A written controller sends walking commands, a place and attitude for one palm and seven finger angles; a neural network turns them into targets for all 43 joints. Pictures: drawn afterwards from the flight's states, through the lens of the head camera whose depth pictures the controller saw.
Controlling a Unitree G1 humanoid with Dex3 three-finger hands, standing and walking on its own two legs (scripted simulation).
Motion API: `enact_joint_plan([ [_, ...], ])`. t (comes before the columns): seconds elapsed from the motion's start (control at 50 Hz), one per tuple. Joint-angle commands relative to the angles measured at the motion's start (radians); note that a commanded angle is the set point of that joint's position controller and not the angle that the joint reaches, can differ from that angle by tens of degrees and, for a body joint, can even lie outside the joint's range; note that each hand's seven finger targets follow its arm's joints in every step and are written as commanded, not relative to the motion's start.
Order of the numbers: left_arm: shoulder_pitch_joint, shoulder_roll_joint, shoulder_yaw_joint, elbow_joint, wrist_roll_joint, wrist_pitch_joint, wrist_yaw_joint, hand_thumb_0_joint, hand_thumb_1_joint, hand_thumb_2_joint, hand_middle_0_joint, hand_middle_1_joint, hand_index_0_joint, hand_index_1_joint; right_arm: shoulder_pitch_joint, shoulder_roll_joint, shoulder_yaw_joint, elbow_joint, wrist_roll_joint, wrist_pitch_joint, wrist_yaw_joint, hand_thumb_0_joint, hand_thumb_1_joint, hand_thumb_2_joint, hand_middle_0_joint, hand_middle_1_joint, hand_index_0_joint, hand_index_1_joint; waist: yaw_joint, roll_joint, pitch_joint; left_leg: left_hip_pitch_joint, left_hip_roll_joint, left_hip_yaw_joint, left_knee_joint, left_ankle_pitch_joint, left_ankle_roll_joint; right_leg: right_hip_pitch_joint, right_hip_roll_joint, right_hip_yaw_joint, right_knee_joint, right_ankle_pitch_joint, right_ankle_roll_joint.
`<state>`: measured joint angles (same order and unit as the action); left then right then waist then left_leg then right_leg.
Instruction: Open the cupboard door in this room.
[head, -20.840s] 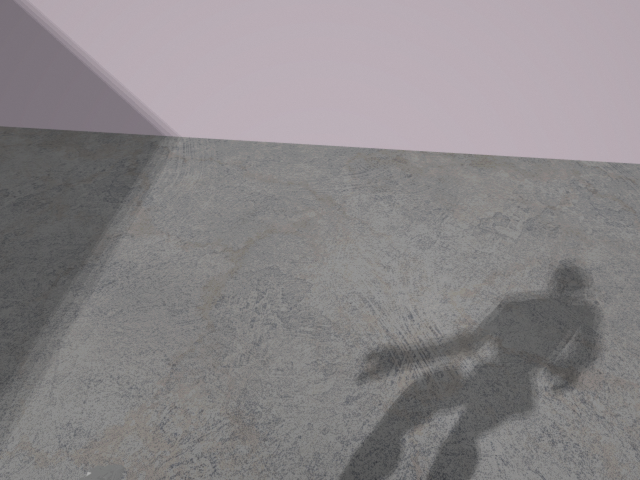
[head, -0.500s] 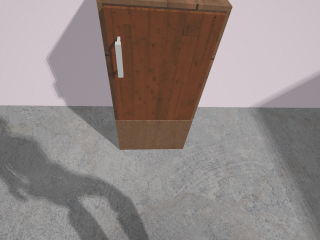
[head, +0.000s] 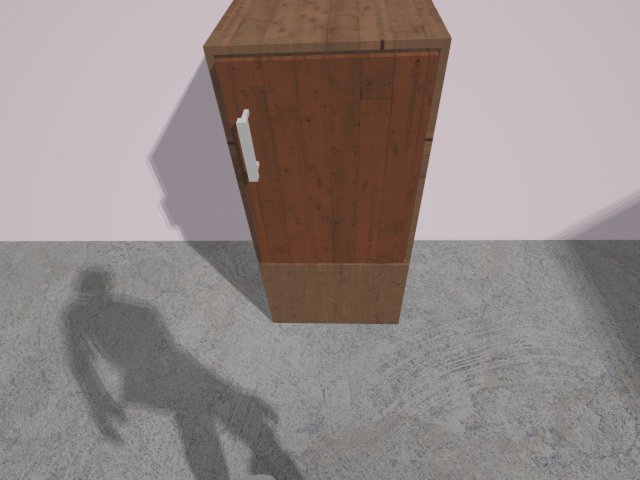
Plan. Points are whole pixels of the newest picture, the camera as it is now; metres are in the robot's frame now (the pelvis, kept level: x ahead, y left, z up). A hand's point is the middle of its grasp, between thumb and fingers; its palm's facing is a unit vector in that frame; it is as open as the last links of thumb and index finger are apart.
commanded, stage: take the last steps up to it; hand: left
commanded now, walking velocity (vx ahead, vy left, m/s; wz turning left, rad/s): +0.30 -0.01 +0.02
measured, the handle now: (250, 146) +0.75 +0.20 +0.02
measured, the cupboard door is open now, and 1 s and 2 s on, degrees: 0 0 0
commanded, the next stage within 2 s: come to a stop and stand still in 0.52 s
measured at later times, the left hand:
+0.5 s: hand out of the picture +0.11 +0.23 -0.19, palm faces +0.04 -0.99 -0.15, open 7.4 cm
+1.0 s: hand (223, 395) +0.29 +0.20 -0.18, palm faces +0.00 -0.98 -0.21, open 7.3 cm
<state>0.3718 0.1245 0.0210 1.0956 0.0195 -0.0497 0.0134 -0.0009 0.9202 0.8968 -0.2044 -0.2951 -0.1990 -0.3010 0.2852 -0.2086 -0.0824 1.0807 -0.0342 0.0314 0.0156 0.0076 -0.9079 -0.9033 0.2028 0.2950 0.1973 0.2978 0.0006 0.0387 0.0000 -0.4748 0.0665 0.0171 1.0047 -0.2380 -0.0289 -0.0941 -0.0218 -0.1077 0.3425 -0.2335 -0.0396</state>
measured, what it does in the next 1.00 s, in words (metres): walks ahead: left foot, then right foot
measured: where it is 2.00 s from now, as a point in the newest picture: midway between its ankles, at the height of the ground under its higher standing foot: outside the picture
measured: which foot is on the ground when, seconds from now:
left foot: up 0.00-0.28, down 0.30-0.72, up 0.74-1.00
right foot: down 0.00-0.30, up 0.32-0.70, down 0.72-1.00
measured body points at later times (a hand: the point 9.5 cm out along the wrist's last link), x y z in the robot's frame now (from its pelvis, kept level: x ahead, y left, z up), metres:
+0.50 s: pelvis +0.12 +0.06 -0.01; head +0.13 +0.07 +0.44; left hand +0.11 +0.28 -0.17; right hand +0.19 -0.18 -0.15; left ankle +0.10 +0.16 -0.75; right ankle +0.11 -0.07 -0.68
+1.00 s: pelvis +0.19 +0.03 -0.02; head +0.24 +0.02 +0.43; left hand +0.29 +0.25 -0.17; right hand +0.21 -0.21 -0.18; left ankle +0.17 +0.15 -0.71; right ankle +0.27 -0.10 -0.75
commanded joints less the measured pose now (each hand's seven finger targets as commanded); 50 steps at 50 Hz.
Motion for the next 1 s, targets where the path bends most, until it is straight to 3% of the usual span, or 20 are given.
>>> enact_joint_plan([
  [0.0,0.105,0.125,0.026,-0.003,-0.001,-0.029,0.007,0.0,0.9,0.9,-0.2,-0.3,-0.2,-0.3,-0.091,-0.03,0.003,-0.075,0.004,-0.029,0.004,0.0,-0.9,-0.9,0.2,0.3,0.2,0.3,0.039,-0.162,0.117,-0.164,0.043,0.001,-0.042,0.004,-0.014,0.029,-0.261,0.241,-0.22,-0.097,-0.093],
  [0.1,0.172,0.13,0.03,0.053,0.008,-0.027,0.006,0.0,0.9,0.9,-0.2,-0.3,-0.2,-0.3,-0.187,-0.002,0.02,-0.098,0.01,-0.048,0.005,0.0,-0.9,-0.9,0.2,0.3,0.2,0.3,0.07,-0.176,0.125,-0.122,0.032,0.056,-0.238,-0.072,-0.001,0.069,-0.276,0.223,-0.179,0.037,-0.122],
  [0.16,0.17,0.137,0.032,0.065,0.009,-0.02,0.006,0.0,0.9,0.9,-0.2,-0.3,-0.2,-0.3,-0.196,0.017,0.028,-0.104,0.016,-0.059,0.004,0.0,-0.9,-0.9,0.2,0.3,0.2,0.3,0.062,-0.212,0.117,-0.016,0.008,0.089,-0.345,-0.094,0.019,0.036,-0.264,0.193,-0.132,0.131,-0.12],
  [0.2,0.137,0.137,0.034,0.067,0.003,-0.014,0.007,0.0,0.9,0.9,-0.2,-0.3,-0.2,-0.3,-0.134,0.015,0.032,-0.082,0.018,-0.069,-0.002,0.0,-0.9,-0.9,0.2,0.3,0.2,0.3,0.026,-0.196,0.092,0.122,-0.014,0.121,-0.456,-0.029,0.026,-0.004,-0.233,0.145,-0.07,0.151,-0.093],
  [0.24,0.114,0.112,0.029,0.062,-0.003,-0.007,0.004,0.0,0.9,0.9,-0.2,-0.3,-0.2,-0.3,0.004,-0.021,0.024,-0.034,0.017,-0.085,-0.016,0.0,-0.9,-0.9,0.2,0.3,0.2,0.3,-0.04,-0.105,0.045,0.428,-0.017,0.123,-0.581,0.042,0.04,-0.17,-0.164,0.086,0.099,0.146,-0.052],
  [0.26,0.127,0.067,0.022,0.047,-0.006,-0.006,-0.001,0.0,0.9,0.9,-0.2,-0.3,-0.2,-0.3,0.119,-0.101,0.005,-0.002,0.01,-0.094,-0.029,0.0,-0.9,-0.9,0.2,0.3,0.2,0.3,-0.084,0.065,-0.019,0.624,0.152,-0.074,-0.618,0.017,0.091,-0.337,-0.091,0.038,0.31,0.014,-0.011],
  [0.28,0.099,0.033,0.013,0.016,-0.006,-0.009,-0.006,0.0,0.9,0.9,-0.2,-0.3,-0.2,-0.3,0.232,-0.185,-0.015,0.022,0.006,-0.089,-0.036,0.0,-0.9,-0.9,0.2,0.3,0.2,0.3,-0.114,0.229,-0.059,0.695,0.364,-0.337,-0.72,0.019,0.181,-0.493,-0.014,-0.037,0.554,-0.325,0.026],
  [0.3,0.045,0.058,0.017,-0.004,0.004,-0.002,-0.001,0.0,0.9,0.9,-0.2,-0.3,-0.2,-0.3,0.237,-0.188,-0.015,0.034,0.008,-0.081,-0.041,0.0,-0.9,-0.9,0.2,0.3,0.2,0.3,-0.122,0.225,-0.038,0.614,0.398,-0.369,-0.773,-0.072,0.218,-0.531,-0.034,0.037,0.71,-0.362,0.015],
  [0.36,-0.02,0.058,0.029,-0.002,0.007,0.005,-0.02,0.0,0.9,0.9,-0.2,-0.3,-0.2,-0.3,0.067,-0.072,0.013,-0.013,0.009,-0.086,-0.04,0.0,-0.9,-0.9,0.2,0.3,0.2,0.3,-0.049,0.073,0.121,0.356,0.319,-0.208,-0.828,-0.044,0.201,-0.519,-0.113,0.085,0.781,-0.183,0.021],
  [0.42,0.013,0.029,0.036,-0.01,0.008,0.021,-0.021,0.0,0.9,0.9,-0.2,-0.3,-0.2,-0.3,0.05,-0.029,0.017,-0.033,0.009,-0.103,-0.043,0.0,-0.9,-0.9,0.2,0.3,0.2,0.3,-0.007,0.058,0.081,0.341,0.256,-0.043,-0.806,0.224,0.184,-0.467,-0.113,0.068,0.717,-0.087,0.045],
  [0.58,-0.161,0.074,0.037,-0.1,0.003,0.038,-0.029,0.0,0.9,0.9,-0.2,-0.3,-0.2,-0.3,0.042,-0.081,0.004,-0.03,0.002,-0.091,-0.038,0.0,-0.9,-0.9,0.2,0.3,0.2,0.3,-0.008,0.114,0.119,0.346,0.226,0.055,-0.742,0.383,0.158,-0.377,-0.083,0.006,0.378,-0.006,0.051],
  [0.64,-0.114,0.092,0.034,-0.084,0.003,0.028,-0.02,0.0,0.9,0.9,-0.2,-0.3,-0.2,-0.3,0.034,-0.077,0.008,-0.018,0.004,-0.075,-0.042,0.0,-0.9,-0.9,0.2,0.3,0.2,0.3,0.03,0.06,0.088,0.304,0.187,0.072,-0.592,0.454,0.109,-0.173,-0.039,-0.021,0.209,0.099,0.042],
  [0.66,-0.03,0.127,0.038,-0.058,0.003,0.018,-0.012,0.0,0.9,0.9,-0.2,-0.3,-0.2,-0.3,0.029,-0.07,0.015,-0.015,0.011,-0.075,-0.042,0.0,-0.9,-0.9,0.2,0.3,0.2,0.3,0.077,0.0,0.041,0.279,0.145,0.097,-0.491,0.411,0.066,-0.045,-0.065,0.006,0.115,0.283,0.049],
  [0.68,0.019,0.21,0.049,-0.039,0.009,0.006,0.003,0.0,0.9,0.9,-0.2,-0.3,-0.2,-0.3,0.073,-0.026,0.022,-0.012,0.021,-0.075,-0.038,0.0,-0.9,-0.9,0.2,0.3,0.2,0.3,0.077,-0.157,-0.051,0.166,0.06,0.135,-0.334,0.159,0.019,0.134,-0.214,0.171,0.126,0.659,0.004],
  [0.7,0.045,0.265,0.049,-0.029,-0.002,0.003,0.007,0.0,0.9,0.9,-0.2,-0.3,-0.2,-0.3,0.114,-0.013,0.024,-0.011,0.035,-0.06,-0.037,0.0,-0.9,-0.9,0.2,0.3,0.2,0.3,0.058,-0.245,-0.113,0.151,-0.025,0.113,-0.191,-0.306,-0.002,0.171,-0.373,0.269,0.108,1.001,-0.098],
  [0.72,0.004,0.282,0.052,-0.045,-0.008,0.004,0.011,0.0,0.9,0.9,-0.2,-0.3,-0.2,-0.3,0.116,-0.017,0.017,-0.012,0.044,-0.038,-0.045,0.0,-0.9,-0.9,0.2,0.3,0.2,0.3,0.051,-0.251,-0.135,0.17,-0.021,0.043,-0.088,-0.411,0.0,0.108,-0.411,0.282,0.092,1.058,-0.161],
  [0.74,-0.062,0.265,0.052,-0.061,-0.007,0.012,0.02,0.0,0.9,0.9,-0.2,-0.3,-0.2,-0.3,0.1,-0.021,0.017,-0.013,0.043,-0.02,-0.049,0.0,-0.9,-0.9,0.2,0.3,0.2,0.3,0.041,-0.301,-0.106,0.16,-0.012,0.01,-0.026,-0.414,0.0,0.047,-0.409,0.289,0.077,1.013,-0.187],
  [0.76,-0.12,0.251,0.051,-0.08,-0.003,0.022,0.028,0.0,0.9,0.9,-0.2,-0.3,-0.2,-0.3,0.08,-0.024,0.018,-0.007,0.041,-0.012,-0.049,0.0,-0.9,-0.9,0.2,0.3,0.2,0.3,0.035,-0.25,-0.068,0.134,-0.005,-0.022,0.014,-0.394,0.0,0.003,-0.404,0.282,0.073,0.91,-0.2],
  [0.8,-0.186,0.24,0.05,-0.11,0.002,0.039,0.035,0.0,0.9,0.9,-0.2,-0.3,-0.2,-0.3,0.056,-0.013,0.022,-0.005,0.035,0.002,-0.045,0.0,-0.9,-0.9,0.2,0.3,0.2,0.3,0.022,-0.156,-0.051,0.127,-0.014,-0.027,0.032,-0.335,-0.002,-0.063,-0.367,0.217,0.061,0.752,-0.167],
  [0.98,-0.237,0.245,0.071,-0.154,0.017,0.063,0.03,0.0,0.9,0.9,-0.2,-0.3,-0.2,-0.3,0.039,-0.01,0.017,-0.063,0.026,0.009,-0.025,0.0,-0.9,-0.9,0.2,0.3,0.2,0.3,0.009,-0.22,-0.061,0.17,-0.032,0.019,-0.144,-0.215,-0.006,-0.175,-0.305,0.197,-0.03,0.197,-0.125],
])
